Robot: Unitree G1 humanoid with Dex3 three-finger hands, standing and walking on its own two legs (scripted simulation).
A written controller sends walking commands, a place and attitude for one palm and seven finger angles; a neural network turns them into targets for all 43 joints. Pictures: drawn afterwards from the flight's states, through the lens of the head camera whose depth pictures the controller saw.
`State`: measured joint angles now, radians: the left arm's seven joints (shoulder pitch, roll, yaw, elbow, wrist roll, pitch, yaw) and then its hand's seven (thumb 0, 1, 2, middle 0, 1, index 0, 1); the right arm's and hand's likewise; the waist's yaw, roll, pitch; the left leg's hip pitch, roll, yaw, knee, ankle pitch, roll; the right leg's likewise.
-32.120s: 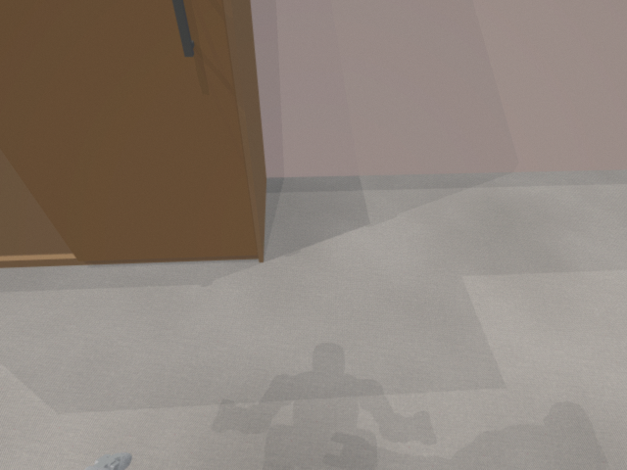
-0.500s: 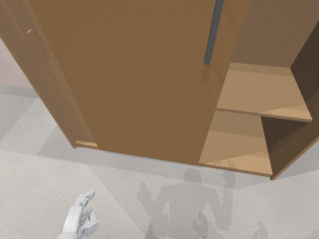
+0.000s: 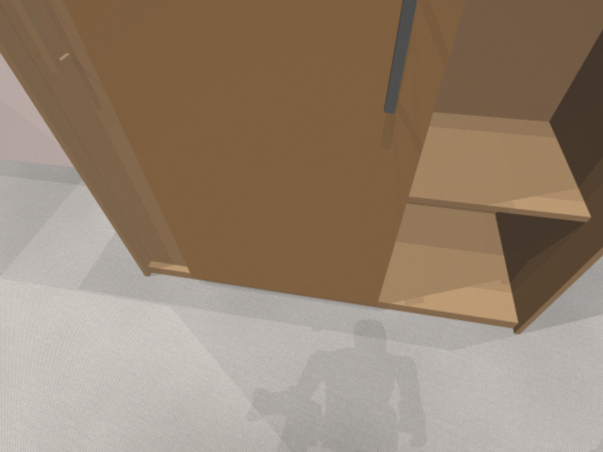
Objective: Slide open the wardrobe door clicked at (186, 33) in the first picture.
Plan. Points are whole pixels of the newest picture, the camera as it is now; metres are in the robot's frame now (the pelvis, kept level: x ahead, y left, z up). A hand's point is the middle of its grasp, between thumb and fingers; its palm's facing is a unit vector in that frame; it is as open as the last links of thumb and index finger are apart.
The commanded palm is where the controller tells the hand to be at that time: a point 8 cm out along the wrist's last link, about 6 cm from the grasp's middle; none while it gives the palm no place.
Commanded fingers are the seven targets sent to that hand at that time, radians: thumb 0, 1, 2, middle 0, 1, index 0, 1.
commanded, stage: let the arm hang, fingers relaxed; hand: right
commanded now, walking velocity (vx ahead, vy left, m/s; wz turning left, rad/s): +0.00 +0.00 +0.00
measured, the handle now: (400, 46) +0.69 -0.11 +0.21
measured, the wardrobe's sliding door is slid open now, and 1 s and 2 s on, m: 0.48 0.48 0.48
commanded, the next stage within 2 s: look to check the result in 0.78 s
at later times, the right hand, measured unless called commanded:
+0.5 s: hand out of the picture -0.02 -0.19 -0.17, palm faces +0.00 +0.98 -0.19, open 7.4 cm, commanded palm none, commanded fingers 0.00 -0.90 -0.90 0.20 0.30 0.20 0.30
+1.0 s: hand out of the picture -0.01 -0.19 -0.17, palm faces -0.01 +0.98 -0.19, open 7.4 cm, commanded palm none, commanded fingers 0.00 -0.90 -0.90 0.20 0.30 0.20 0.30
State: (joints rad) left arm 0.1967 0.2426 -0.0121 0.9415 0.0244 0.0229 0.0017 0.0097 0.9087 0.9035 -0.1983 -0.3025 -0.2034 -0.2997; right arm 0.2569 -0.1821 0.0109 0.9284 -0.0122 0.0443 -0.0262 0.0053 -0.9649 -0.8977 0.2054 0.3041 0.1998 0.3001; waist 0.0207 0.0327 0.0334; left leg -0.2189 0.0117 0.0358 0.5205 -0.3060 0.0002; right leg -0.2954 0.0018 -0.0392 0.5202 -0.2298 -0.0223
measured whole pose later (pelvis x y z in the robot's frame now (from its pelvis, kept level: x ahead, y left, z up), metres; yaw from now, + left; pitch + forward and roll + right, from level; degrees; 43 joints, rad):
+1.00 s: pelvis -0.01 -0.02 +0.01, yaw +1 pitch -1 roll +0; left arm 0.25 0.16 0.01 1.12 0.02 0.01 0.02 0.01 0.91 0.90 -0.20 -0.30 -0.20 -0.30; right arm 0.27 -0.16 0.00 1.14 -0.02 -0.01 -0.03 0.01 -0.91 -0.90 0.20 0.30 0.19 0.30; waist 0.01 0.00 0.05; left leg -0.16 0.03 0.01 0.41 -0.23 -0.03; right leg -0.23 0.02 -0.06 0.41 -0.16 -0.05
